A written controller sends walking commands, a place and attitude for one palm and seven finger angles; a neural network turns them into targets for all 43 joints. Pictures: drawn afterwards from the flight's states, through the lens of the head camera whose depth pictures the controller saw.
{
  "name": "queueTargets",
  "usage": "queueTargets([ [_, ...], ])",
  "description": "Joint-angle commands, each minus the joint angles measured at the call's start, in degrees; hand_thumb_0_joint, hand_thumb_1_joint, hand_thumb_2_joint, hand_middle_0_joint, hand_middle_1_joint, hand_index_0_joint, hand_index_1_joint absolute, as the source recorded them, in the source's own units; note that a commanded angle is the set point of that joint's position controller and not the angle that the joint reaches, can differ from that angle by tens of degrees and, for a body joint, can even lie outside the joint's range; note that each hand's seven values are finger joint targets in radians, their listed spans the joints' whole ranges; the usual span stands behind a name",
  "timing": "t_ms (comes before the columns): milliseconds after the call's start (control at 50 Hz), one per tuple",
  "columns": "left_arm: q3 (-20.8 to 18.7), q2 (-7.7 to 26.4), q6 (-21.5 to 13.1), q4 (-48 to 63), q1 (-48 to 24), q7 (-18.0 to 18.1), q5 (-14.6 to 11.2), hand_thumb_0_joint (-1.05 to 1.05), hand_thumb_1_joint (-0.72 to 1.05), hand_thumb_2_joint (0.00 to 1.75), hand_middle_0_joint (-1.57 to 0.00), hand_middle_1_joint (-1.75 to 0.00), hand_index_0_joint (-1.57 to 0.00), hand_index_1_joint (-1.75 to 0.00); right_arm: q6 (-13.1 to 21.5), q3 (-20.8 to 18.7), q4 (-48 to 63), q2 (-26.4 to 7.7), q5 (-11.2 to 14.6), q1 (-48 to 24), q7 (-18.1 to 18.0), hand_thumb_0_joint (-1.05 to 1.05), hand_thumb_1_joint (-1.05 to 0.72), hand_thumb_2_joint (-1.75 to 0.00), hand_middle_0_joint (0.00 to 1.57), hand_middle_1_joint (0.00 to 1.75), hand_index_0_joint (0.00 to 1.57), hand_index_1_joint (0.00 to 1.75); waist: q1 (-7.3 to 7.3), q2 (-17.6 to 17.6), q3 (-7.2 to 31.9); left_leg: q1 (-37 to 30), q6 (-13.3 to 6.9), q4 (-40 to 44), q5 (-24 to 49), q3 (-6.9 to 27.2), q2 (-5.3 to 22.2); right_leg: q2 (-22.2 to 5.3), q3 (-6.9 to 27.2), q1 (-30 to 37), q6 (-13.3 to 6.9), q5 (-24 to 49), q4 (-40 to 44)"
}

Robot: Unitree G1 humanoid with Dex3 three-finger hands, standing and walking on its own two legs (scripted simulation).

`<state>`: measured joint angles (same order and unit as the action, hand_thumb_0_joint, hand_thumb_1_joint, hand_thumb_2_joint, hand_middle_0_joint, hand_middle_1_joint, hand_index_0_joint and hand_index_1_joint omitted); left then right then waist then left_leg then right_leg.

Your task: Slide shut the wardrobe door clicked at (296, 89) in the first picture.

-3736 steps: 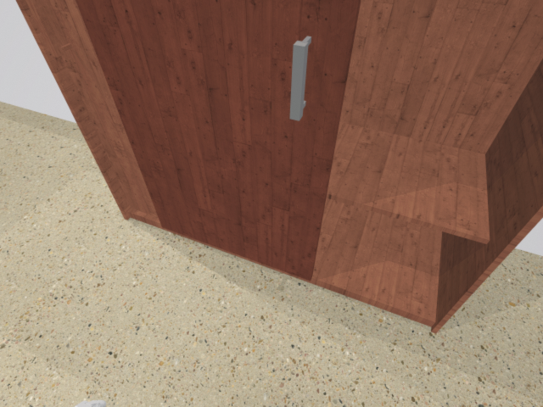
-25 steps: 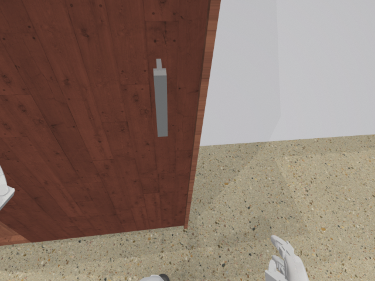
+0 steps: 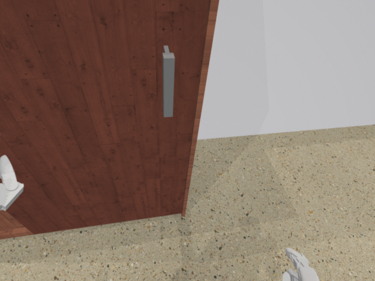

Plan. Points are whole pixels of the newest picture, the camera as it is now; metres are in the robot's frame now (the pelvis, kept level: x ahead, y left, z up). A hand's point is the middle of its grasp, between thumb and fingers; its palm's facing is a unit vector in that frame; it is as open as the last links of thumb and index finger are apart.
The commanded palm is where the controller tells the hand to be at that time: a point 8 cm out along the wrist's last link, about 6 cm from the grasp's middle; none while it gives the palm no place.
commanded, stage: stop stepping back and stand still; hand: left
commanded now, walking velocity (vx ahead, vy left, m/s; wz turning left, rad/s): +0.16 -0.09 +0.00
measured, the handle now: (167, 82) +0.53 +0.10 +0.15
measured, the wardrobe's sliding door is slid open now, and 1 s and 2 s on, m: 0.00 0.00 0.00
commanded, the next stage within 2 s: let the arm hang, fingers relaxed in 0.52 s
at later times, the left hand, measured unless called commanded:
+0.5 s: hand (4, 212) +0.17 +0.28 +0.16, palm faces +0.49 -0.78 -0.40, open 7.4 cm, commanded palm +0.11 +0.30 +0.19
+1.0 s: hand out of the picture -0.03 +0.16 -0.18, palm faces +0.02 -0.99 -0.16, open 7.0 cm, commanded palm none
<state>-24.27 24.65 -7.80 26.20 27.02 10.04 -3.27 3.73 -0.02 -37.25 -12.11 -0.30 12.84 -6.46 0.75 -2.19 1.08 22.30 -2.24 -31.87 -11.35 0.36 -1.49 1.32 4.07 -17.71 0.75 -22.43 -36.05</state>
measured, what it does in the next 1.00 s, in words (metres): stands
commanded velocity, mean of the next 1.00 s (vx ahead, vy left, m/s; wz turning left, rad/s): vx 0.05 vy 0.00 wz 0.00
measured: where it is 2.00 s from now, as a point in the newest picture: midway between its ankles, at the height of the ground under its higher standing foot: outside the picture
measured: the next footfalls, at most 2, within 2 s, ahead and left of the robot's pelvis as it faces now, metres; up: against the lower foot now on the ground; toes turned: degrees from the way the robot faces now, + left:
none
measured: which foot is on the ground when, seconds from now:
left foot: down 0.00-1.00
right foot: down 0.00-1.00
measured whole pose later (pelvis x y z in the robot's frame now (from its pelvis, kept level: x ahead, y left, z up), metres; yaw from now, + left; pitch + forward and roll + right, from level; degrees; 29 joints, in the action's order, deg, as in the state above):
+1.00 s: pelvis -0.03 -0.01 +0.01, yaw +2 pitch -1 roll -1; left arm 0.2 11.5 2.8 -58.7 15.7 0.9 1.2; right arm -2.1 0.9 -58.4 -13.0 -1.8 13.2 -0.8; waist 0.0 -2.6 -4.0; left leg 17.7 -0.2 -27.2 -9.0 2.0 -0.2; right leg 2.1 -1.5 -11.0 -1.7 -15.0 -26.5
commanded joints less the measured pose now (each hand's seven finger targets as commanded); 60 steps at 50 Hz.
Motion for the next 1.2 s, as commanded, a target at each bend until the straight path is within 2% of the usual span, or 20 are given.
queueTargets([
  [0, -4.64, 8.33, -4.34, 20.95, 1.09, 0.54, 0.37, 0.00, 0.90, 0.90, -0.20, -0.30, -0.20, -0.30, 6.45, -2.09, 10.51, -6.74, -0.56, -4.33, 0.53, 0.00, -0.90, -0.90, 0.20, 0.30, 0.20, 0.30, -0.40, 14.88, 9.47, -8.24, -2.84, 20.70, -12.06, 17.70, 14.87, 0.31, 0.18, 2.28, -0.90, -2.71, -4.12],
  [80, -6.22, 9.19, -3.62, 17.80, 3.39, 1.10, 1.05, 0.00, 0.90, 0.90, -0.20, -0.30, -0.20, -0.30, 6.04, -1.76, 10.35, -6.84, -0.79, -5.10, 0.75, 0.00, -0.90, -0.90, 0.20, 0.30, 0.20, 0.30, -1.21, 14.01, 4.14, 3.78, 1.61, 19.92, -23.53, 8.64, 8.07, 1.48, -4.95, 13.40, -2.51, 0.06, 11.31],
  [100, -6.98, 9.68, -3.62, 16.02, 3.41, 1.06, 1.01, 0.00, 0.90, 0.90, -0.20, -0.30, -0.20, -0.30, 5.46, -1.89, 10.13, -6.54, -1.16, -4.86, 0.84, 0.00, -0.90, -0.90, 0.20, 0.30, 0.20, 0.30, -1.38, 12.08, 3.90, 2.74, 2.59, 15.09, -20.32, 5.60, 5.71, -0.63, -2.72, 11.88, -4.08, -1.35, 15.66],
  [160, -7.78, 10.50, -3.14, 12.90, 1.34, 0.92, 0.06, 0.00, 0.90, 0.90, -0.20, -0.30, -0.20, -0.30, 4.03, -2.61, 8.54, -6.78, -1.21, -4.63, 1.04, 0.00, -0.90, -0.90, 0.20, 0.30, 0.20, 0.30, -1.49, -2.17, 3.36, -9.25, 3.46, -7.14, -8.06, 1.81, 2.20, -12.09, 12.43, -7.33, -9.79, -14.60, 25.26],
  [200, -5.32, 7.70, -2.13, 8.58, 0.47, 1.04, 0.10, 0.00, 0.90, 0.90, -0.20, -0.30, -0.20, -0.30, 2.98, -2.07, 8.21, -6.54, -0.32, -4.51, 1.09, 0.00, -0.90, -0.90, 0.20, 0.30, 0.20, 0.30, -2.14, -5.32, 0.53, -4.82, 2.55, -11.20, -5.77, 1.44, 2.97, -13.95, 12.60, -7.26, -10.22, -11.49, 23.85],
  [240, -4.38, 7.46, -2.44, 6.74, -2.94, 0.97, 0.27, 0.00, 0.90, 0.90, -0.20, -0.30, -0.20, -0.30, 2.83, -1.82, 8.18, -6.71, 0.24, -5.01, 1.10, 0.00, -0.90, -0.90, 0.20, 0.30, 0.20, 0.30, -2.35, -2.48, -0.40, -5.65, 1.69, -5.36, -5.69, 1.66, 4.15, -12.39, 8.08, -5.70, -8.22, -7.24, 19.61],
  [280, -3.64, 7.25, -2.79, 6.72, -4.51, 0.61, 0.64, 0.00, 0.90, 0.90, -0.20, -0.30, -0.20, -0.30, 3.05, -1.87, 8.75, -7.22, 0.42, -5.62, 0.66, 0.00, -0.90, -0.90, 0.20, 0.30, 0.20, 0.30, -1.98, 2.41, -0.88, -8.70, 0.44, 2.95, -5.40, 3.57, 5.25, -7.58, 3.69, -4.86, -5.30, -2.94, 14.78],
  [300, -3.60, 7.22, -2.97, 7.17, -3.87, 0.48, 0.68, 0.00, 0.90, 0.90, -0.20, -0.30, -0.20, -0.30, 3.18, -1.96, 9.50, -7.79, 0.56, -5.91, 0.49, 0.00, -0.90, -0.90, 0.20, 0.30, 0.20, 0.30, -1.52, 5.34, -1.36, -8.33, -0.26, 5.86, -4.45, 5.92, 6.63, -4.75, 1.88, -3.70, -3.98, 0.73, 12.45],
  [360, -5.06, 8.88, -4.28, 11.49, -4.17, 0.29, 1.21, 0.00, 0.90, 0.90, -0.20, -0.30, -0.20, -0.30, 3.97, -0.95, 9.90, -7.11, 0.01, -6.75, 0.02, 0.00, -0.90, -0.90, 0.20, 0.30, 0.20, 0.30, -0.78, 13.53, -1.83, -1.26, -2.22, 20.02, -20.79, 17.74, 11.45, -0.43, -3.12, 2.45, -0.97, 1.84, 5.27],
  [380, -4.18, 8.13, -4.79, 12.57, -5.18, 0.40, 1.72, 0.00, 0.90, 0.90, -0.20, -0.30, -0.20, -0.30, 4.45, -0.82, 9.76, -6.68, -0.24, -6.59, -0.06, 0.00, -0.90, -0.90, 0.20, 0.30, 0.20, 0.30, -0.77, 12.39, -2.09, 0.79, -2.56, 21.36, -21.98, 18.45, 11.90, -0.37, -3.02, 4.80, -0.78, 3.34, 4.93],
  [460, -5.58, 8.63, -5.70, 12.86, -2.36, 0.74, 1.85, 0.00, 0.90, 0.90, -0.20, -0.30, -0.20, -0.30, 6.05, -1.56, 9.73, -7.09, -0.30, -5.10, 0.24, 0.00, -0.90, -0.90, 0.20, 0.30, 0.20, 0.30, -0.49, 11.15, 1.87, -0.27, -0.80, 16.82, -14.51, 10.37, 8.22, -1.62, -2.43, 10.24, -1.59, 6.94, 10.99],
  [520, -5.36, 7.42, -5.83, 10.75, 1.62, 0.63, 1.01, 0.00, 0.90, 0.90, -0.20, -0.30, -0.20, -0.30, 6.07, -1.71, 9.43, -6.60, -0.09, -4.46, 0.84, 0.00, -0.90, -0.90, 0.20, 0.30, 0.20, 0.30, -0.71, 6.62, 4.35, -4.97, 0.58, 9.96, -3.08, 5.71, 5.82, -3.62, 0.04, 8.70, -2.73, 10.62, 14.36],
  [580, -4.94, 6.81, -5.27, 8.99, 3.00, 0.30, 0.14, 0.00, 0.90, 0.90, -0.20, -0.30, -0.20, -0.30, 5.42, -1.75, 9.38, -6.46, 0.22, -4.70, 0.99, 0.00, -0.90, -0.90, 0.20, 0.30, 0.20, 0.30, -0.88, 5.08, 5.34, -8.83, 1.15, 6.60, 5.11, 4.41, 5.72, -4.75, 1.40, 6.25, -2.87, 13.98, 15.08],
  [600, 17.78, -0.85, 2.76, -34.12, -1.34, -8.14, 5.73, 0.00, 0.90, 0.90, -0.20, -0.30, -0.20, -0.30, 7.84, -4.93, -5.28, -16.96, 0.12, -7.87, 6.54, 0.00, -0.90, -0.90, 0.20, 0.30, 0.20, 0.30, -2.17, 2.68, 1.62, -6.93, 0.62, -3.76, 16.05, 4.56, 6.69, -7.94, 0.04, -0.90, -3.16, 24.25, 6.92],
  [640, 17.69, -2.79, 7.23, -37.24, -4.41, -9.72, 5.09, 0.00, 0.90, 0.90, -0.20, -0.30, -0.20, -0.30, 2.09, -4.23, -4.55, -13.15, 0.20, -2.77, 6.46, 0.00, -0.90, -0.90, 0.20, 0.30, 0.20, 0.30, -1.44, 0.99, 4.68, -8.94, 0.69, -2.33, 12.14, 4.36, 7.37, -7.22, 0.88, -3.07, -3.21, 14.94, 7.04],
  [660, 18.44, -2.87, 7.51, -39.97, -6.81, -9.69, 5.31, 0.00, 0.90, 0.90, -0.20, -0.30, -0.20, -0.30, 0.94, -3.80, -4.48, -12.98, -0.26, -2.88, 6.38, 0.00, -0.90, -0.90, 0.20, 0.30, 0.20, 0.30, -1.36, -4.02, 3.06, -7.79, -0.19, -2.04, 11.91, 5.70, 7.75, -6.21, 0.38, -4.04, -3.28, 11.69, 6.54],
  [740, 20.51, -1.50, 8.06, -54.09, -13.07, -9.47, 5.22, 0.00, 0.90, 0.90, -0.20, -0.30, -0.20, -0.30, -2.13, -2.46, -5.51, -13.21, -1.22, -5.79, 6.34, 0.00, -0.90, -0.90, 0.20, 0.30, 0.20, 0.30, -0.73, -9.39, -1.60, -4.03, -0.96, 1.90, 5.30, 8.08, 6.47, -7.07, 3.03, -2.13, -4.10, 5.79, 10.76],
  [840, 22.73, -2.72, 8.60, -70.88, -14.59, -8.96, 4.74, 0.00, 0.90, 0.90, -0.20, -0.30, -0.20, -0.30, -3.93, -0.79, -11.52, -9.82, -1.39, -5.32, 6.13, 0.00, -0.90, -0.90, 0.20, 0.30, 0.20, 0.30, -0.76, 4.55, -2.21, -6.24, 0.02, 9.01, 0.31, 7.81, 5.55, -6.27, 3.77, 1.74, -3.60, 2.48, 14.43],
  [940, 22.62, -4.89, 7.82, -81.55, -11.01, -8.91, 4.20, 0.00, 0.90, 0.90, -0.20, -0.30, -0.20, -0.30, -3.76, -0.51, -17.65, -7.39, -1.21, -2.17, 5.11, 0.00, -0.90, -0.90, 0.20, 0.30, 0.20, 0.30, -0.39, 12.37, 2.13, -8.81, 0.17, 10.35, 1.88, 7.38, 5.76, -6.43, 3.19, 8.26, -4.21, 8.26, 16.53],
  [1180, 23.91, -8.78, 8.09, -91.54, -7.93, -8.32, 3.99, 0.00, 0.90, 0.90, -0.20, -0.30, -0.20, -0.30, -4.33, -0.82, -24.98, -5.15, -0.66, 4.01, 4.15, 0.00, -0.90, -0.90, 0.20, 0.30, 0.20, 0.30, -1.06, 2.11, -3.25, -11.66, 0.07, 12.36, 1.67, 7.14, 7.02, -6.03, 0.92, 5.52, -3.61, 6.86, 19.37],
])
